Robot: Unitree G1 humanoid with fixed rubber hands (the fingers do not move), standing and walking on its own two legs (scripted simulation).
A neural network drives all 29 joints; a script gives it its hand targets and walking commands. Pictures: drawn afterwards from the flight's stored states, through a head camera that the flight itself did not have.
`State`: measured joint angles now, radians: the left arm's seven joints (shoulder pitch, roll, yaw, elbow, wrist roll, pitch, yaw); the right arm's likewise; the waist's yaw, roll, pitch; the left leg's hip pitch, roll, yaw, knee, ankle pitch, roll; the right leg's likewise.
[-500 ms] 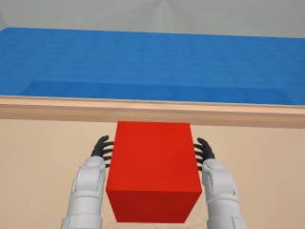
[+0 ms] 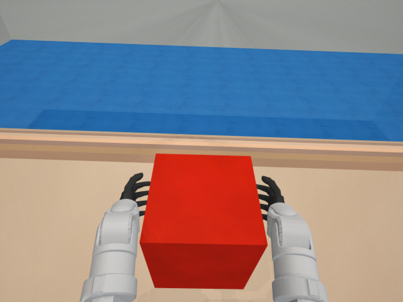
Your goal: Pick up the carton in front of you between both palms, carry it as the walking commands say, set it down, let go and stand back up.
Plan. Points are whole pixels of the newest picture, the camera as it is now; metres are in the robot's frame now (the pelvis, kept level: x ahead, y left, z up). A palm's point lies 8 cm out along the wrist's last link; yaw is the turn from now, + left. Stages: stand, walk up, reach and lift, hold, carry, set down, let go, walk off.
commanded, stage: hold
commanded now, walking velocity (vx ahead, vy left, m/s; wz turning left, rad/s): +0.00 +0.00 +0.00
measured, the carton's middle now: (201, 223) +0.30 +0.00 -0.02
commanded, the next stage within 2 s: carry in 0.30 s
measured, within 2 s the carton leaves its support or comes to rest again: neither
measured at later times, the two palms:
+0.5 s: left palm (128, 191) +0.32 +0.16 +0.07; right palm (270, 193) +0.32 -0.14 +0.07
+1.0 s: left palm (128, 134) +0.50 +0.19 +0.08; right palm (243, 137) +0.50 -0.11 +0.08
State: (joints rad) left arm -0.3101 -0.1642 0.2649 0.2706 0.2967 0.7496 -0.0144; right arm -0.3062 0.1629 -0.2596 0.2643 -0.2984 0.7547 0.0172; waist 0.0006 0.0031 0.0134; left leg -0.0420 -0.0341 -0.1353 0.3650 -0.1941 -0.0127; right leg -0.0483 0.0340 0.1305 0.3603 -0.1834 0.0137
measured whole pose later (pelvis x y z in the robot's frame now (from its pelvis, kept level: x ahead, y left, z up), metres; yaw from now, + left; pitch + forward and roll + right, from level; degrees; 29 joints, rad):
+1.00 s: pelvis +0.27 +0.04 -0.02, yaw -2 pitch +4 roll +1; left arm 0.02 -0.13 0.07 -0.55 0.01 1.22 0.15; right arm 0.02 0.13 -0.03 -0.52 -0.02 1.19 -0.14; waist 0.02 -0.02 -0.13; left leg -0.37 0.00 0.23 0.59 -0.29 0.10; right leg -0.27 -0.09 -0.07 0.99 -0.48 0.01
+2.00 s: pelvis +0.92 +0.05 -0.04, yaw +0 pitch +2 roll -1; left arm -0.45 -0.06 0.21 -0.07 0.02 1.06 0.19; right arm -0.46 0.10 -0.21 -0.05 -0.01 1.05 -0.17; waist -0.04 -0.02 0.01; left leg -0.55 0.01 0.16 0.70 -0.19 0.12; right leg -0.22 -0.01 -0.03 1.15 -0.49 -0.04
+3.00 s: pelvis +1.54 +0.05 -0.28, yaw +2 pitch +1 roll +2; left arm -0.44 -0.15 0.34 -0.09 0.07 1.01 0.17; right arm -0.52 0.07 -0.19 0.01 0.09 1.02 -0.25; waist -0.17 0.00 0.03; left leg -0.34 -0.17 0.09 1.10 -0.78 0.16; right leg -0.66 0.02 0.04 0.91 0.18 -0.03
